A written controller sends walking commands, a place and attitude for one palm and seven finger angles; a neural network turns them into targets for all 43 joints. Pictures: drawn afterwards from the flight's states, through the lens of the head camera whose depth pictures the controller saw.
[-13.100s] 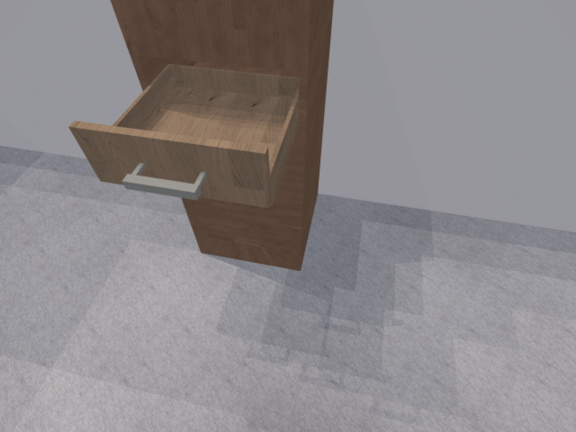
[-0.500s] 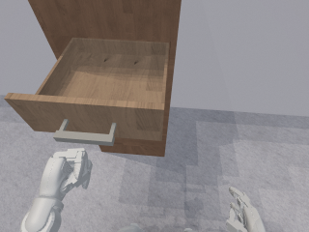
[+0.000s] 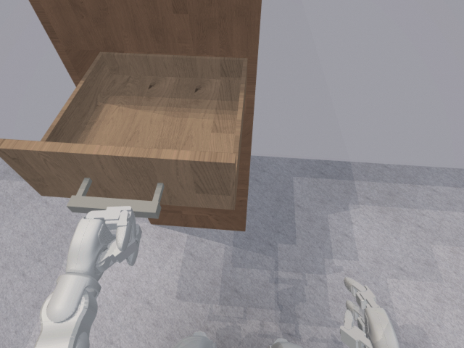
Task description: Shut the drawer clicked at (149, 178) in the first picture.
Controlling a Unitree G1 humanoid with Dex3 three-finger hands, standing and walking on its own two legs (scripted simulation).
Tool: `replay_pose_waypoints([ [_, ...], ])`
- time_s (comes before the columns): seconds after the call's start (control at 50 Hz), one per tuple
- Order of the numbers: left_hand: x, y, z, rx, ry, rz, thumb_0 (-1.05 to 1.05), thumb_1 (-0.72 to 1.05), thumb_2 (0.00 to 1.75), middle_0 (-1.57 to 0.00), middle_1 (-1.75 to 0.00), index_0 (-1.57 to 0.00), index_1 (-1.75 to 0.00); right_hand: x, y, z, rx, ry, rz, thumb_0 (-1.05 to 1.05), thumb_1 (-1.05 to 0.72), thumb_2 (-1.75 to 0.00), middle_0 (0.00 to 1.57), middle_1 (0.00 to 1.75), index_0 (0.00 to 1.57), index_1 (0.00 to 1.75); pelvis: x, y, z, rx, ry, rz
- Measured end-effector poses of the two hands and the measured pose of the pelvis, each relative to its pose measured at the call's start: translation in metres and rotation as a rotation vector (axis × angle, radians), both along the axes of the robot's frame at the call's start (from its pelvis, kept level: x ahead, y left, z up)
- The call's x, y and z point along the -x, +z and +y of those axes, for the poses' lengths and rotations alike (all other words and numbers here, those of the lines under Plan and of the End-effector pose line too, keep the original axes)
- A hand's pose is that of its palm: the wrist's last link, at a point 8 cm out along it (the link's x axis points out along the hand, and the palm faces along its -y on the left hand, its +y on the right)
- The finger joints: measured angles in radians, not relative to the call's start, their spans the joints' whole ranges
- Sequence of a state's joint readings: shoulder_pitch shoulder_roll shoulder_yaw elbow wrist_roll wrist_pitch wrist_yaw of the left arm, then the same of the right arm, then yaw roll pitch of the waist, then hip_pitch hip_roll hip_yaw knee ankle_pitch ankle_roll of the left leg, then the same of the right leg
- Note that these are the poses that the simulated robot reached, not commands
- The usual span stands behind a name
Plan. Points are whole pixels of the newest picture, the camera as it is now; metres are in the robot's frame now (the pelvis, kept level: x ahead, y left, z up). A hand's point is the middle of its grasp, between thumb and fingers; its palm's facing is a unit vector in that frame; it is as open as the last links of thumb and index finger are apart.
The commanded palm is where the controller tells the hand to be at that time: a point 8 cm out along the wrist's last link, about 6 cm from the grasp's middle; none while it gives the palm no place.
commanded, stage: push the drawer shut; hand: left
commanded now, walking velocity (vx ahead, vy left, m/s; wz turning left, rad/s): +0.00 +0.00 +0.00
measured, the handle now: (118, 196) +0.35 +0.21 +0.06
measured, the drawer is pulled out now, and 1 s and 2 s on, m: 0.28 0.18 0.06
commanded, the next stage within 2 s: none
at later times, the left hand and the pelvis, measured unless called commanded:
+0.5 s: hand (137, 222) +0.30 +0.17 +0.06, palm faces -0.04 -1.00 -0.07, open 3.1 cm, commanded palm +0.30 +0.22 +0.06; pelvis -0.01 -0.02 +0.00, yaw +1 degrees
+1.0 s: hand (142, 183) +0.38 +0.18 +0.06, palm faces -0.08 -1.00 -0.04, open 3.0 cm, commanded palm +0.37 +0.24 +0.06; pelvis -0.01 +0.00 +0.00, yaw -1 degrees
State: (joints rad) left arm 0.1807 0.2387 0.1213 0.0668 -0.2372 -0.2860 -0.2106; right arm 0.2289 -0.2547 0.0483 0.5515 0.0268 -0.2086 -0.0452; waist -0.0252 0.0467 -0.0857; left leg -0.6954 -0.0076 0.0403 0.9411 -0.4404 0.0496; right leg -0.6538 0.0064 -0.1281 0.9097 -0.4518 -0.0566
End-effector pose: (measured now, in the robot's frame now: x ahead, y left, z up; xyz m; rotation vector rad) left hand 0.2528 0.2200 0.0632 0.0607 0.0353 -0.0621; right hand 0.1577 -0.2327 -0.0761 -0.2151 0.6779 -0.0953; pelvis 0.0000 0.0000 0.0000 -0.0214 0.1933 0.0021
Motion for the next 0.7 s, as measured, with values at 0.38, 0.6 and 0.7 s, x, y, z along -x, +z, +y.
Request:
replay_pose_waypoints([
  [0.38,-0.015,-0.002,0.004,-0.009,0.024,-0.013,0.00,0.79,0.93,-1.40,-1.60,-1.40,-1.60,0.011,-0.010,-0.022,0.017,-0.004,0.061,0.01,-0.91,-0.90,0.20,0.30,0.20,0.30,0.008,0.001,-0.015,-0.008,0.014,-0.011],
  [0.6,-0.050,0.000,0.001,-0.004,0.007,-0.005,0.02,0.81,0.95,-1.40,-1.60,-1.40,-1.60,0.032,-0.013,-0.025,0.013,-0.032,0.100,0.01,-0.91,-0.90,0.20,0.30,0.20,0.30,0.015,0.003,-0.017,-0.012,0.003,-0.012],
  [0.7,-0.069,0.001,0.004,0.003,0.001,-0.001,0.03,0.78,0.92,-1.40,-1.60,-1.40,-1.60,0.048,-0.014,-0.028,0.019,-0.062,0.143,0.01,-0.91,-0.90,0.20,0.30,0.20,0.30,0.016,0.004,-0.015,-0.011,-0.007,-0.008],
])
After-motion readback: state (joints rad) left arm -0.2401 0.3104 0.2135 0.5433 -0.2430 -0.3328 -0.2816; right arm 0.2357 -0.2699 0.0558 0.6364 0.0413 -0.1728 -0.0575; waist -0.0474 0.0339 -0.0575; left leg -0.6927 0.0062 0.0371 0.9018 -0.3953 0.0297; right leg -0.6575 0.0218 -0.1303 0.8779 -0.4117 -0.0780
